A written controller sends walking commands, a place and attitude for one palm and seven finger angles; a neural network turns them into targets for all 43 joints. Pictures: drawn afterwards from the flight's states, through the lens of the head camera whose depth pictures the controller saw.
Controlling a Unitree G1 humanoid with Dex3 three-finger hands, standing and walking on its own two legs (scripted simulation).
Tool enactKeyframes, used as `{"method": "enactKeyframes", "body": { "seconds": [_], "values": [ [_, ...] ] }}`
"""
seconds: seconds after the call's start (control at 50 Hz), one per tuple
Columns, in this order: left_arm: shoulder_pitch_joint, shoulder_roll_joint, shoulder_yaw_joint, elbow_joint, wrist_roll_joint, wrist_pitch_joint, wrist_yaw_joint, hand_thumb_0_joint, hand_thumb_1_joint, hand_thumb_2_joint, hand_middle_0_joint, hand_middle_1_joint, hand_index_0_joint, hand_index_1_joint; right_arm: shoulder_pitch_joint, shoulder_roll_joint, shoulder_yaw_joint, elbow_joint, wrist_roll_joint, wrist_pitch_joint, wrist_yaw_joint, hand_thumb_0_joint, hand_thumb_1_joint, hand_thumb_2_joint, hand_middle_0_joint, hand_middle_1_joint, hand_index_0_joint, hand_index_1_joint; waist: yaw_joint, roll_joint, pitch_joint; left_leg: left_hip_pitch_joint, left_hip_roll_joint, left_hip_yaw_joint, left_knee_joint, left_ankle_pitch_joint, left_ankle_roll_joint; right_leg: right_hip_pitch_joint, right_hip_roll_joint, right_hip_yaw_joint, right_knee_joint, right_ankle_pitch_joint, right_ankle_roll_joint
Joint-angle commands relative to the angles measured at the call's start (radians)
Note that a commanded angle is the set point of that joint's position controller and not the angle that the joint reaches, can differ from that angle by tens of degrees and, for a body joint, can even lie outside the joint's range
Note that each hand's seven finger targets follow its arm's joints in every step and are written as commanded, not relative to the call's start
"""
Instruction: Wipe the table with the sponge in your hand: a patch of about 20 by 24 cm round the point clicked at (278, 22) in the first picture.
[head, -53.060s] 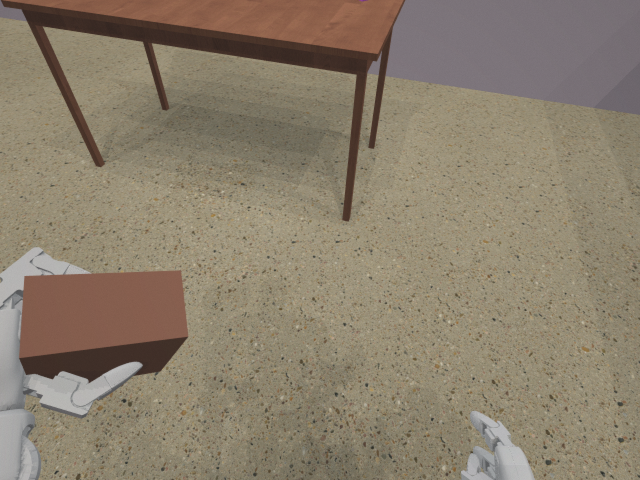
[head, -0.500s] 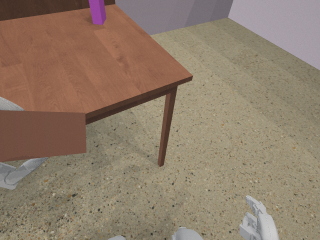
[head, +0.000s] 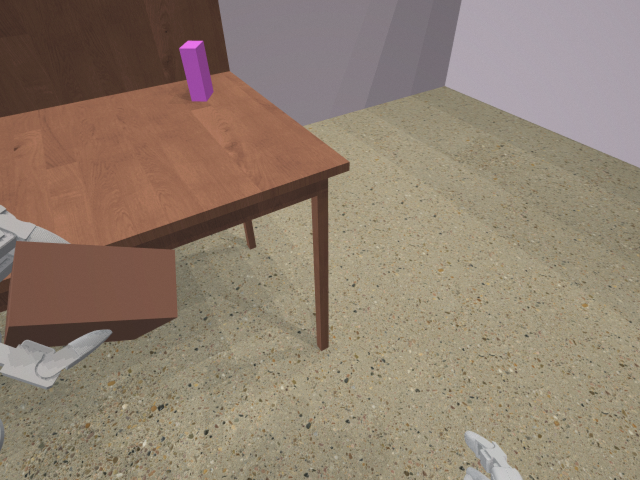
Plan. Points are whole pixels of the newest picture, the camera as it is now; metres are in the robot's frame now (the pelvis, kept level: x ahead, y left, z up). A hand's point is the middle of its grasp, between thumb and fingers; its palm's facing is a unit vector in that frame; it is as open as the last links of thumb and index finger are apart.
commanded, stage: stop stepping back and stand still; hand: left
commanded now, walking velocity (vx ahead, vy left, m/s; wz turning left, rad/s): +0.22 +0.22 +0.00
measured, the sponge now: (110, 300) +0.25 +0.20 +0.19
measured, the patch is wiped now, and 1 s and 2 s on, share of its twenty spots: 1.00 1.00 1.00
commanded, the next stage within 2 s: stand and wait in 0.30 s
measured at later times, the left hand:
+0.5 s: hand (47, 336) +0.18 +0.21 +0.23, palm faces +0.47 -0.78 -0.41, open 10.2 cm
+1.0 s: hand (31, 304) +0.22 +0.25 +0.22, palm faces +0.43 -0.80 -0.41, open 10.2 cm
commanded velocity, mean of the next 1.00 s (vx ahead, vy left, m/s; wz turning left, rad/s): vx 0.04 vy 0.04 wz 0.00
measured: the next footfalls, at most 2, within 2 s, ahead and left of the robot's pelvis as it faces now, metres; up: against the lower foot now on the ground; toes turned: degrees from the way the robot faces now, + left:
left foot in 0.28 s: +0.05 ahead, +0.14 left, +0.00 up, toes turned +5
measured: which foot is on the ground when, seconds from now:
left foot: down 0.00-0.00, up 0.02-0.26, down 0.28-1.00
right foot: down 0.00-1.00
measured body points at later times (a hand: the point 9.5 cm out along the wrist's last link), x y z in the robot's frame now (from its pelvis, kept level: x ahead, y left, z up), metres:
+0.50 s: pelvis -0.02 -0.03 +0.01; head -0.03 -0.05 +0.45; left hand +0.15 +0.25 +0.25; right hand +0.15 -0.26 -0.09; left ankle -0.03 +0.13 -0.69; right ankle +0.02 -0.09 -0.72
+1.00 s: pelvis +0.01 +0.01 +0.02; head +0.03 +0.01 +0.47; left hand +0.19 +0.29 +0.24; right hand +0.20 -0.23 -0.05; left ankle +0.01 +0.13 -0.72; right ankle +0.02 -0.09 -0.72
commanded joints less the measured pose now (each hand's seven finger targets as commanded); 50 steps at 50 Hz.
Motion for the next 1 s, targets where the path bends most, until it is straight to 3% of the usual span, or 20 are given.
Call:
{"method": "enactKeyframes", "body": {
  "seconds": [0.0, 0.02, 0.04, 0.12, 0.2, 0.24, 0.28, 0.3, 0.32, 0.38, 0.4, 0.42, 0.44, 0.48, 0.52, 0.56, 0.64, 0.7, 0.8, 0.98],
  "values": [
    [-0.181, 0.248, 0.169, -0.366, -0.012, -0.104, -0.014, 0.000, 0.100, 1.300, -1.200, -1.600, -1.200, -1.600, -0.214, -0.163, -0.067, -0.150, 0.000, -0.051, -0.003, 0.000, -0.900, -0.900, 0.200, 0.300, 0.200, 0.300, 0.042, -0.198, 0.031, -0.366, -0.044, -0.056, 0.667, 0.039, -0.009, 0.137, -0.336, 0.577, -0.567, 0.082, -0.143],
    [-0.216, 0.246, 0.158, -0.378, 0.006, -0.109, -0.017, 0.000, 0.100, 1.300, -1.200, -1.600, -1.200, -1.600, -0.186, -0.135, -0.074, -0.119, 0.007, -0.044, 0.006, 0.000, -0.900, -0.900, 0.200, 0.300, 0.200, 0.300, 0.023, -0.121, -0.009, -0.346, -0.031, -0.086, 0.667, 0.078, -0.011, 0.084, -0.340, 0.605, -0.580, -0.157, -0.125],
    [-0.154, 0.207, 0.141, -0.289, -0.009, -0.099, -0.017, 0.000, 0.100, 1.300, -1.200, -1.600, -1.200, -1.600, -0.179, -0.155, -0.091, -0.112, 0.006, -0.040, 0.000, 0.000, -0.900, -0.900, 0.200, 0.300, 0.200, 0.300, 0.025, -0.071, 0.087, -0.332, 0.003, -0.108, 0.616, 0.139, -0.012, -0.012, -0.341, 0.572, -0.581, -0.258, -0.143],
    [-0.120, 0.160, 0.098, -0.231, -0.011, -0.102, 0.001, 0.000, 0.100, 1.300, -1.200, -1.600, -1.200, -1.600, -0.177, -0.128, -0.068, -0.110, 0.010, -0.031, -0.022, 0.000, -0.900, -0.900, 0.200, 0.300, 0.200, 0.300, 0.026, -0.116, 0.034, -0.030, -0.001, 0.015, 0.183, 0.118, 0.009, -0.107, -0.265, 0.280, -0.521, -0.202, -0.081],
    [-0.119, 0.151, 0.065, -0.238, 0.000, -0.096, 0.041, 0.000, 0.100, 1.300, -1.200, -1.600, -1.200, -1.600, -0.177, -0.131, -0.059, -0.130, -0.002, -0.071, -0.047, 0.000, -0.900, -0.900, 0.200, 0.300, 0.200, 0.300, 0.050, -0.122, -0.016, 0.201, -0.068, 0.137, -0.180, -0.010, 0.045, -0.036, -0.231, 0.262, -0.456, -0.236, -0.078],
    [-0.108, 0.136, 0.061, -0.246, 0.000, -0.098, 0.049, 0.000, 0.100, 1.300, -1.200, -1.600, -1.200, -1.600, -0.161, -0.161, -0.067, -0.142, -0.009, -0.070, -0.047, 0.000, -0.900, -0.900, 0.200, 0.300, 0.200, 0.300, 0.046, 0.014, -0.022, 0.239, 0.005, -0.027, -0.323, -0.116, 0.100, -0.022, -0.128, 0.204, -0.256, -0.166, -0.039],
    [-0.128, 0.145, 0.084, -0.289, 0.004, -0.092, 0.050, 0.000, 0.100, 1.300, -1.200, -1.600, -1.200, -1.600, -0.161, -0.188, -0.078, -0.148, -0.004, -0.064, -0.041, 0.000, -0.900, -0.900, 0.200, 0.300, 0.200, 0.300, 0.064, 0.170, -0.043, 0.242, 0.154, -0.193, -0.393, -0.085, 0.144, -0.055, 0.015, -0.007, 0.021, -0.034, 0.030],
    [-0.149, 0.176, 0.098, -0.308, 0.009, -0.092, 0.055, 0.000, 0.100, 1.300, -1.200, -1.600, -1.200, -1.600, -0.151, -0.173, -0.076, -0.138, 0.007, -0.065, -0.038, 0.000, -0.900, -0.900, 0.200, 0.300, 0.200, 0.300, 0.037, 0.244, 0.012, 0.154, 0.205, -0.291, -0.459, -0.245, 0.170, -0.098, 0.007, 0.005, 0.088, -0.053, 0.042],
    [-0.124, 0.180, 0.106, -0.295, 0.012, -0.087, 0.051, 0.000, 0.100, 1.300, -1.200, -1.600, -1.200, -1.600, -0.148, -0.174, -0.080, -0.136, 0.010, -0.064, -0.033, 0.000, -0.900, -0.900, 0.200, 0.300, 0.200, 0.300, 0.042, 0.280, 0.049, 0.057, 0.208, -0.289, -0.494, -0.356, 0.170, -0.086, -0.002, 0.033, 0.134, -0.045, 0.043],
    [-0.037, 0.154, 0.109, -0.213, 0.014, -0.071, 0.047, 0.000, 0.100, 1.300, -1.200, -1.600, -1.200, -1.600, -0.190, -0.164, -0.062, -0.137, -0.002, -0.062, -0.019, 0.000, -0.900, -0.900, 0.200, 0.300, 0.200, 0.300, 0.077, 0.079, 0.127, -0.172, 0.081, -0.077, -0.244, -0.221, 0.075, 0.194, -0.011, 0.041, -0.233, 0.103, 0.025],
    [-0.051, 0.159, 0.107, -0.196, 0.014, -0.072, 0.039, 0.000, 0.100, 1.300, -1.200, -1.600, -1.200, -1.600, -0.187, -0.162, -0.073, -0.141, -0.006, -0.050, -0.018, 0.000, -0.900, -0.900, 0.200, 0.300, 0.200, 0.300, 0.074, -0.150, 0.131, -0.220, -0.035, 0.031, 0.042, -0.149, 0.031, 0.190, -0.113, 0.258, -0.386, 0.021, -0.039],
    [-0.090, 0.172, 0.106, -0.231, 0.017, -0.077, 0.035, 0.000, 0.100, 1.300, -1.200, -1.600, -1.200, -1.600, -0.187, -0.158, -0.088, -0.150, 0.002, -0.039, -0.003, 0.000, -0.900, -0.900, 0.200, 0.300, 0.200, 0.300, 0.061, -0.346, 0.073, -0.244, -0.071, 0.033, 0.296, -0.078, -0.001, 0.187, -0.308, 0.576, -0.552, -0.045, -0.080],
    [-0.128, 0.162, 0.106, -0.243, 0.004, -0.092, 0.027, 0.000, 0.100, 1.300, -1.200, -1.600, -1.200, -1.600, -0.184, -0.164, -0.088, -0.127, 0.002, -0.039, 0.005, 0.000, -0.900, -0.900, 0.200, 0.300, 0.200, 0.300, 0.042, -0.211, 0.068, -0.191, -0.037, -0.049, 0.375, 0.017, -0.007, 0.134, -0.317, 0.563, -0.574, 0.006, -0.100],
    [-0.127, 0.190, 0.133, -0.299, -0.010, -0.110, 0.023, 0.000, 0.100, 1.300, -1.200, -1.600, -1.200, -1.600, -0.173, -0.147, -0.074, -0.124, 0.003, -0.034, 0.009, 0.000, -0.900, -0.900, 0.200, 0.300, 0.200, 0.300, 0.041, -0.031, 0.044, -0.117, 0.000, -0.059, 0.255, 0.029, -0.006, 0.130, -0.316, 0.435, -0.484, 0.218, -0.129],
    [-0.096, 0.177, 0.126, -0.303, -0.004, -0.114, 0.031, 0.000, 0.100, 1.300, -1.200, -1.600, -1.200, -1.600, -0.194, -0.125, -0.060, -0.140, 0.001, -0.030, 0.000, 0.000, -0.900, -0.900, 0.200, 0.300, 0.200, 0.300, 0.051, -0.066, 0.002, 0.022, -0.004, -0.016, 0.017, 0.046, 0.009, 0.141, -0.275, 0.315, -0.415, 0.342, -0.109],
    [-0.068, 0.153, 0.105, -0.280, -0.006, -0.107, 0.047, 0.000, 0.100, 1.300, -1.200, -1.600, -1.200, -1.600, -0.191, -0.127, -0.054, -0.138, -0.006, -0.028, -0.012, 0.000, -0.900, -0.900, 0.200, 0.300, 0.200, 0.300, 0.051, -0.089, -0.034, 0.166, -0.040, 0.032, -0.170, 0.150, 0.017, 0.127, -0.216, 0.242, -0.392, 0.235, -0.060],
    [-0.059, 0.132, 0.080, -0.256, -0.004, -0.096, 0.054, 0.000, 0.100, 1.300, -1.200, -1.600, -1.200, -1.600, -0.214, -0.171, -0.074, -0.152, 0.002, -0.028, -0.023, 0.000, -0.900, -0.900, 0.200, 0.300, 0.200, 0.300, 0.073, 0.025, -0.010, 0.186, 0.058, -0.109, -0.274, 0.176, 0.057, 0.114, -0.083, 0.187, -0.337, 0.220, 0.024],
    [-0.064, 0.141, 0.084, -0.234, -0.001, -0.082, 0.048, 0.000, 0.100, 1.300, -1.200, -1.600, -1.200, -1.600, -0.201, -0.153, -0.066, -0.145, 0.008, -0.024, -0.019, 0.000, -0.900, -0.900, 0.200, 0.300, 0.200, 0.300, 0.053, -0.030, 0.018, 0.145, 0.009, -0.045, -0.215, 0.174, 0.026, 0.120, -0.114, 0.200, -0.388, 0.215, 0.002],
    [-0.022, 0.155, 0.104, -0.298, -0.003, -0.090, 0.050, 0.000, 0.100, 1.300, -1.200, -1.600, -1.200, -1.600, -0.216, -0.157, -0.071, -0.160, 0.004, -0.022, -0.015, 0.000, -0.900, -0.900, 0.200, 0.300, 0.200, 0.300, 0.060, -0.004, -0.044, 0.175, 0.021, -0.044, -0.234, 0.351, 0.018, 0.208, -0.100, 0.158, -0.328, 0.445, 0.003],
    [0.001, 0.147, 0.107, -0.315, -0.006, -0.092, 0.055, 0.000, 0.100, 1.300, -1.200, -1.600, -1.200, -1.600, -0.222, -0.160, -0.068, -0.172, 0.003, -0.011, -0.017, 0.000, -0.900, -0.900, 0.200, 0.300, 0.200, 0.300, 0.063, 0.072, -0.069, 0.192, 0.049, -0.068, -0.273, 0.441, 0.014, 0.223, -0.054, 0.105, -0.287, 0.494, 0.016]
  ]
}}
